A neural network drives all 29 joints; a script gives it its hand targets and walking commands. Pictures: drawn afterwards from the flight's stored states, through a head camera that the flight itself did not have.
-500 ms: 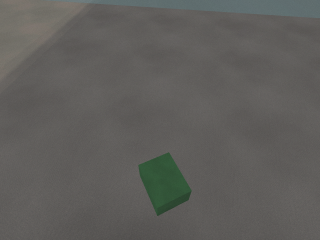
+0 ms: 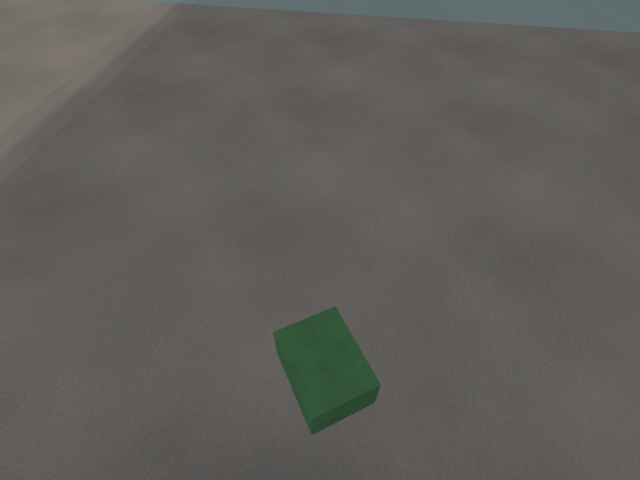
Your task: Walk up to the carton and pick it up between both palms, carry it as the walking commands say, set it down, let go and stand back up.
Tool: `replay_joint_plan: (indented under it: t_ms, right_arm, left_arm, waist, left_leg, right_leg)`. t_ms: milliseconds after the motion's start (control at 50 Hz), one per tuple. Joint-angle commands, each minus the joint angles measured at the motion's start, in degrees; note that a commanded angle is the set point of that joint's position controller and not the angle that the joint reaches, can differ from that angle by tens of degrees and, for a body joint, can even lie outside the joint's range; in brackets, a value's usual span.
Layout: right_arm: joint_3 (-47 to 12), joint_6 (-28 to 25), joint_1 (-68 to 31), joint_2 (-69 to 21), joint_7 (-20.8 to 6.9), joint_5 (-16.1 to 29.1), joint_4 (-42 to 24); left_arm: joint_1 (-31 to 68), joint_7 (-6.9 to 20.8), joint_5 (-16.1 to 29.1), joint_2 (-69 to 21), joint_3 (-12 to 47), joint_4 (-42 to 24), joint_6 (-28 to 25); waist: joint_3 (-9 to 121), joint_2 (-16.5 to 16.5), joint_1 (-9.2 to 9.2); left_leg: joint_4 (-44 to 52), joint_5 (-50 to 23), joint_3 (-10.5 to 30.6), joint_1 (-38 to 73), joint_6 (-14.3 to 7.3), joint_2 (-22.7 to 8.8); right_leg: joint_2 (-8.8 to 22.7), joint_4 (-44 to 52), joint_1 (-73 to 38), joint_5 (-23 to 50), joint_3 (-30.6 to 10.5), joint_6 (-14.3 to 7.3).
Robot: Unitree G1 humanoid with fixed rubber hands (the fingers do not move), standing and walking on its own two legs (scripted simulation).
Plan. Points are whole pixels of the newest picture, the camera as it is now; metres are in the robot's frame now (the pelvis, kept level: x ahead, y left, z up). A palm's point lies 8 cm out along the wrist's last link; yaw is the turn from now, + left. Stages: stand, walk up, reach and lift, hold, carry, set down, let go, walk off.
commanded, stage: walk up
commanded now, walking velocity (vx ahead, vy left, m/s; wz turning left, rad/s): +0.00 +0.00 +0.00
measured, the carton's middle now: (324, 367) +0.54 +0.01 -0.70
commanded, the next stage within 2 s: none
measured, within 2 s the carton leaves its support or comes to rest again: neither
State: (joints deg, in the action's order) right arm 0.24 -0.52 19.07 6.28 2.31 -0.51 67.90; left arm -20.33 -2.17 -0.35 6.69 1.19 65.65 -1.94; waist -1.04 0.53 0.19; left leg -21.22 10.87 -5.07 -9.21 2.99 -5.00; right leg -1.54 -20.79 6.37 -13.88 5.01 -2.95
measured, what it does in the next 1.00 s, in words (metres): walks ahead, turning left: right foot, then left foot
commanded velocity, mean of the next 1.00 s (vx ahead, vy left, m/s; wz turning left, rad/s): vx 0.09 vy -0.15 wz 0.28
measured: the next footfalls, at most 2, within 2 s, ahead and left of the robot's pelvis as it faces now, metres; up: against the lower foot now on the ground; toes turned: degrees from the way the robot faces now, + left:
right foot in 0.50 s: +0.07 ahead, -0.21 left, +0.00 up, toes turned +4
left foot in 0.80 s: +0.18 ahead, +0.00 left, +0.00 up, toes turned +26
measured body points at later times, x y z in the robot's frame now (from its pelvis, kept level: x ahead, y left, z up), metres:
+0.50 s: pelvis +0.02 -0.07 -0.01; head +0.05 -0.07 +0.44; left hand +0.05 +0.21 -0.15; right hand -0.05 -0.35 -0.15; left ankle +0.00 +0.15 -0.74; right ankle +0.03 -0.22 -0.75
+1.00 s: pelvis +0.13 -0.12 +0.00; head +0.15 -0.10 +0.44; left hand +0.04 +0.08 -0.17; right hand +0.28 -0.32 -0.14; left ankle +0.14 -0.02 -0.75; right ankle +0.16 -0.28 -0.69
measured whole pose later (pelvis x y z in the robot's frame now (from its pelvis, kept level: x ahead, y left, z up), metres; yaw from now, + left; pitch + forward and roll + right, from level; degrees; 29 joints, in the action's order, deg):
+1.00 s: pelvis +0.13 -0.12 +0.00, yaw +19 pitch +0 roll -2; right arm 2.3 0.0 11.3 9.4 1.2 -1.5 54.6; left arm -19.2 -0.9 -1.4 8.9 -1.5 59.3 1.9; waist -3.5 -0.4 -1.0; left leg -27.2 10.5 -6.8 -16.5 -2.4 -3.2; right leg 4.8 -51.9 21.5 -21.5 3.4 4.2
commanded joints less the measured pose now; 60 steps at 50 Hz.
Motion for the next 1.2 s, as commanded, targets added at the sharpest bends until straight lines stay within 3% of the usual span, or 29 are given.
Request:
replay_joint_plan:
  t_ms: [0,240,260,280,300,340,380,420,460,480,500,520,540,600,680,720,760,780,800,820,840,880,920,1000,1080,1120,1140,1160,1180]
  right_arm:
    - [0.4,-0.1,5.1,3.4,0.2,0.0,0.2]
    - [0.7,0.1,2.6,4.8,0.3,0.3,-0.7]
    - [5.9,1.9,16.7,15.3,2.3,-1.3,0.7]
    - [7.4,2.8,21.3,20.4,2.6,-1.7,2.1]
    - [8.0,2.9,19.2,19.3,2.8,-1.6,1.1]
    - [7.2,2.0,9.2,14.9,2.2,-1.5,-1.9]
    - [6.6,1.6,0.6,13.9,1.3,-1.8,-5.6]
    - [6.5,1.9,-0.5,14.9,0.9,-1.9,-6.7]
    - [6.2,2.1,1.1,15.2,0.7,-2.1,-7.0]
    - [5.6,1.8,2.2,12.9,0.5,-2.6,-7.9]
    - [4.6,1.8,0.7,8.2,0.4,-2.4,-10.6]
    - [3.8,1.7,-2.5,6.6,0.5,-1.4,-13.2]
    - [4.1,1.4,-4.5,8.6,-0.4,-1.1,-14.8]
    - [5.1,1.0,-0.8,9.8,-3.3,-1.9,-12.3]
    - [3.3,0.4,-6.6,5.9,-3.1,-0.9,-15.7]
    - [3.1,0.5,-4.8,6.3,-2.1,-0.1,-15.6]
    - [3.5,0.0,-0.5,7.2,-1.1,-0.5,-15.1]
    - [4.4,-1.0,3.9,10.1,-0.6,-1.4,-14.9]
    - [5.9,-1.7,9.4,17.4,0.0,-2.4,-15.2]
    - [5.5,-0.9,9.3,20.4,0.4,-0.1,-14.8]
    - [4.7,0.1,5.6,16.6,0.2,0.3,-14.4]
    - [4.3,0.7,-4.9,13.9,-0.1,-1.0,-15.9]
    - [3.7,0.3,-10.1,12.1,-0.9,-1.2,-17.1]
    - [4.9,0.2,-7.4,13.3,-1.2,-0.5,-14.3]
    - [6.4,1.6,-5.8,14.9,-1.3,-0.5,-13.0]
    - [5.8,2.4,-4.4,11.2,-1.2,-0.1,-13.1]
    - [4.6,3.0,-3.3,6.4,-0.9,-0.6,-14.1]
    - [5.0,4.7,-4.4,6.8,-0.5,-0.9,-14.4]
    - [5.8,5.5,-5.4,9.4,-1.0,-0.8,-14.5]
  left_arm:
    - [-5.5,-0.1,0.0,3.9,-0.5,0.0,-0.2]
    - [-4.4,-0.5,-0.1,3.8,-0.3,-1.1,-0.2]
    - [3.4,1.2,-3.5,16.4,-6.0,-4.6,2.6]
    - [5.2,2.4,-5.1,12.5,-5.7,-7.6,3.2]
    - [6.3,3.1,-5.5,9.3,-5.1,-9.1,3.1]
    - [2.3,3.4,-3.6,7.6,-5.6,-10.5,1.8]
    - [-0.5,3.2,-2.4,7.9,-5.4,-12.6,1.2]
    - [-2.2,2.4,-1.4,6.9,-4.8,-13.5,1.8]
    - [-9.7,1.7,-2.0,8.9,-5.9,-10.8,2.4]
    - [-12.5,1.6,-2.6,11.5,-6.6,-10.3,2.1]
    - [-15.4,1.6,-2.4,16.8,-7.7,-11.4,1.7]
    - [-12.4,1.4,-2.4,17.4,-6.9,-10.6,1.7]
    - [-7.0,1.2,-2.2,14.8,-5.6,-10.6,1.4]
    - [-0.2,0.4,-2.6,11.0,-4.1,-11.2,-0.3]
    - [-3.7,0.1,-2.9,8.8,-2.8,-8.1,-0.8]
    - [-6.0,0.2,-2.3,9.7,-2.8,-7.0,0.0]
    - [-6.5,-0.1,-0.7,9.6,-2.6,-5.8,0.2]
    - [-7.2,-0.1,0.2,9.5,-2.6,-5.5,-0.1]
    - [-9.5,-0.3,-0.2,6.3,-1.9,-7.4,-0.1]
    - [-14.1,-0.1,-1.0,4.9,-2.2,-6.3,1.6]
    - [-11.1,0.1,-1.6,6.4,-2.8,-5.7,3.2]
    - [-6.1,0.8,-2.1,6.3,-3.4,-6.5,4.1]
    - [-6.8,1.3,-1.6,5.6,-3.8,-5.9,4.5]
    - [-3.3,0.8,-0.2,4.3,-2.8,-8.1,3.2]
    - [-4.3,-0.7,0.3,5.5,-2.9,-9.1,2.4]
    - [-5.1,-0.8,-1.1,10.3,-3.9,-10.3,1.0]
    - [-4.5,-0.7,-1.5,15.9,-5.1,-12.1,0.7]
    - [-5.9,-0.7,-2.0,18.9,-6.0,-12.5,1.1]
    - [-4.2,-0.9,-1.7,18.9,-6.7,-12.7,1.6]
  waist:
    - [-4.0,-0.3,-0.04]
    - [-4.2,-0.6,0.33]
    - [-5.2,-9.3,5.76]
    - [-5.7,4.5,7.30]
    - [-8.6,8.4,5.54]
    - [-6.2,10.5,0.25]
    - [-4.4,12.5,-3.22]
    - [-5.7,14.8,-4.11]
    - [-4.2,6.8,-7.15]
    - [-2.1,-2.6,-8.08]
    - [0.4,-19.9,-10.34]
    - [-2.0,-22.6,-8.09]
    - [-5.4,-15.6,-4.46]
    - [-4.2,-5.0,0.48]
    - [-4.6,-8.0,0.91]
    - [-0.6,-11.4,0.93]
    - [0.8,-8.6,4.06]
    - [2.3,-4.7,6.80]
    - [7.7,10.1,7.46]
    - [11.5,9.9,2.69]
    - [9.6,7.1,2.76]
    - [0.5,6.7,0.83]
    - [-1.9,8.3,-1.49]
    - [-0.7,9.3,-1.07]
    - [2.0,8.7,-1.42]
    - [3.4,-0.7,-2.14]
    - [2.8,-15.6,-1.79]
    - [2.6,-16.3,-4.76]
    - [0.0,-10.4,-4.13]
  left_leg:
    - [2.2,-5.6,3.4,0.5,-1.5,-3.1]
    - [2.4,-6.0,2.7,-0.1,-1.4,-3.2]
    - [4.4,17.7,19.8,4.8,-7.6,-13.9]
    - [11.9,35.2,35.3,6.6,-12.5,-23.2]
    - [14.9,31.5,39.7,1.1,-13.3,-25.2]
    - [13.5,19.7,30.8,-5.2,-10.0,-19.5]
    - [12.4,14.1,18.7,-14.6,-5.9,-11.9]
    - [11.2,12.7,13.7,-18.7,-5.7,-7.2]
    - [1.7,16.9,10.7,-24.2,-5.3,-3.8]
    - [-9.3,20.4,7.8,-30.0,-4.4,0.4]
    - [-28.2,30.3,1.4,-38.6,-2.7,7.4]
    - [-37.1,27.7,6.0,-38.9,-4.3,2.2]
    - [-41.0,22.7,6.0,-38.0,-4.9,-0.4]
    - [-39.3,9.9,1.7,-30.8,-4.5,-2.1]
    - [-25.8,9.4,-2.2,-22.2,-4.6,1.1]
    - [-19.7,6.5,-4.5,-13.3,-5.7,4.5]
    - [-9.4,-5.5,-5.2,-1.3,-6.3,5.3]
    - [-2.5,-18.3,-1.6,9.6,-7.0,0.8]
    - [-1.2,-41.6,20.3,20.8,-10.4,-20.7]
    - [-1.7,-57.8,28.7,13.1,-16.5,-29.1]
    - [1.4,-41.2,26.2,8.1,-18.2,-26.1]
    - [6.6,-13.6,18.9,-2.2,-14.1,-18.5]
    - [8.5,-4.1,10.3,-10.6,-10.8,-12.1]
    - [7.0,0.8,6.4,-8.6,-11.0,-7.2]
    - [-1.6,-21.6,6.4,-4.9,-10.4,-7.9]
    - [-10.3,-2.1,3.3,-12.7,-5.1,-2.2]
    - [-22.7,19.5,-0.9,-21.0,-2.1,3.6]
    - [-35.0,25.3,6.1,-19.9,-2.2,5.5]
    - [-41.9,20.8,10.5,-22.3,-2.7,5.2]
  right_leg:
    - [7.4,4.9,4.3,10.4,-6.5,0.2]
    - [8.4,4.0,3.8,13.7,-6.2,1.7]
    - [1.3,-13.9,15.7,-15.3,6.6,2.5]
    - [3.2,-27.0,29.1,-19.4,1.8,3.2]
    - [6.4,-37.1,31.8,-13.1,-4.6,3.8]
    - [8.6,-42.1,26.9,-5.4,-8.5,5.5]
    - [7.2,-28.4,13.4,-9.4,-6.1,6.0]
    - [3.9,-14.2,4.2,-11.6,-1.0,5.7]
    - [0.5,-3.4,-7.6,-5.7,5.3,5.8]
    - [5.0,2.0,-13.5,-11.7,0.3,5.8]
    - [21.5,11.9,-12.6,-29.1,-19.6,1.9]
    - [25.7,18.1,-1.7,-37.3,-27.1,-1.6]
    - [25.4,18.9,3.3,-39.3,-28.2,-2.6]
    - [17.8,14.2,2.0,-9.9,-10.5,-2.2]
    - [14.8,4.0,-0.3,34.8,1.4,-2.0]
    - [14.0,-1.6,-0.9,41.6,3.6,-2.2]
    - [12.0,-11.5,3.2,40.5,5.4,-0.5]
    - [10.6,-18.2,10.4,31.1,5.8,1.7]
    - [6.0,-34.5,21.8,-8.9,7.2,4.0]
    - [6.0,-39.3,16.8,-20.5,-2.1,5.6]
    - [7.5,-40.9,16.5,-19.5,-4.1,7.0]
    - [8.1,-41.0,18.5,-11.8,-4.8,7.8]
    - [7.3,-36.2,13.8,-6.5,-3.5,7.7]
    - [4.5,-23.9,12.5,-7.3,1.3,7.3]
    - [3.8,-11.3,8.2,-0.1,2.5,7.2]
    - [12.0,-0.4,0.5,11.0,-5.1,6.8]
    - [27.9,4.9,0.1,19.2,-19.8,3.3]
    - [33.4,6.7,9.0,11.5,-25.3,-3.5]
    - [31.3,8.1,11.3,-0.8,-24.2,-3.2]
